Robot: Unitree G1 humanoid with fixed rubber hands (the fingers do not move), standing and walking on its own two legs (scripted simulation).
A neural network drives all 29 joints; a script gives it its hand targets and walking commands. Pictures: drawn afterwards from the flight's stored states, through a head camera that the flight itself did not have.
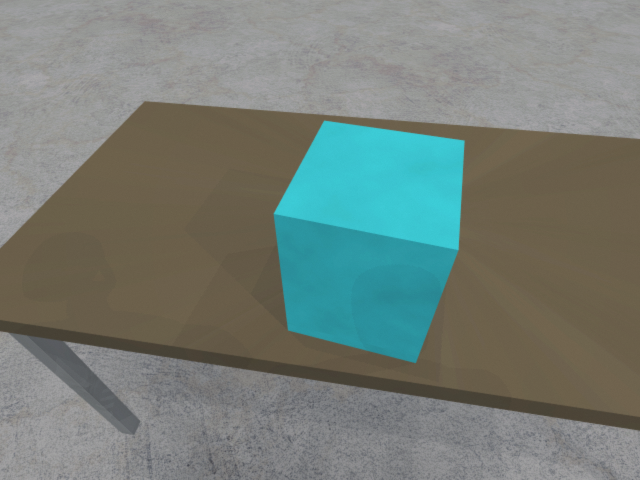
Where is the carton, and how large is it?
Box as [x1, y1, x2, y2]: [274, 121, 464, 362]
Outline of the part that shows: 324,121 274,212 288,330 415,362 458,249 464,141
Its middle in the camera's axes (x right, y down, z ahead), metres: +0.07 +0.01 +0.57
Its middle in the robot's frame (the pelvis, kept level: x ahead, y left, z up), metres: +0.45 -0.03 +0.05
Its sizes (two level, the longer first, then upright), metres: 0.210 0.200 0.250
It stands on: a table, 0.69 m high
